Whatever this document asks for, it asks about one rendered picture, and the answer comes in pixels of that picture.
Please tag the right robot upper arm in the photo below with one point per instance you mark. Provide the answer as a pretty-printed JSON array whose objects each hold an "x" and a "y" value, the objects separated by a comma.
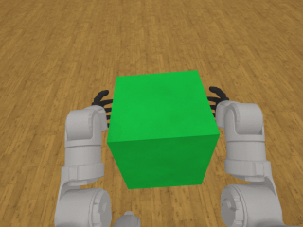
[{"x": 250, "y": 205}]

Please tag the left robot upper arm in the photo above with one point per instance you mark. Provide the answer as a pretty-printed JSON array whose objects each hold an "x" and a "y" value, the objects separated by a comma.
[{"x": 85, "y": 207}]

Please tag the robot right hand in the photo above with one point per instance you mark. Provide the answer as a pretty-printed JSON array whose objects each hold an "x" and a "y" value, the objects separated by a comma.
[{"x": 217, "y": 100}]

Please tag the robot right forearm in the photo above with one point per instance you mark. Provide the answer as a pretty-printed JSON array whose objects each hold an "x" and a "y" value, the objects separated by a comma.
[{"x": 245, "y": 148}]

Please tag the robot left thigh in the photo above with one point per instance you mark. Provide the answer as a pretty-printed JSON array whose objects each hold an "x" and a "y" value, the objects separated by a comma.
[{"x": 127, "y": 221}]

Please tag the carton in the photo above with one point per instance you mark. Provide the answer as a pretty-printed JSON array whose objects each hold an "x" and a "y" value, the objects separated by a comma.
[{"x": 162, "y": 131}]

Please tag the robot left shin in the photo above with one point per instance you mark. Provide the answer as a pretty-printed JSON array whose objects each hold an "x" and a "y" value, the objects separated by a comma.
[{"x": 128, "y": 213}]

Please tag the robot left forearm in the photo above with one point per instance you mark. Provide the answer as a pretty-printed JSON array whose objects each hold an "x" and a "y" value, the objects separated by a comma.
[{"x": 82, "y": 154}]

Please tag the robot left hand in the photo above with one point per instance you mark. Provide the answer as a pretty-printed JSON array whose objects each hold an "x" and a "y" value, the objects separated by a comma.
[{"x": 97, "y": 101}]

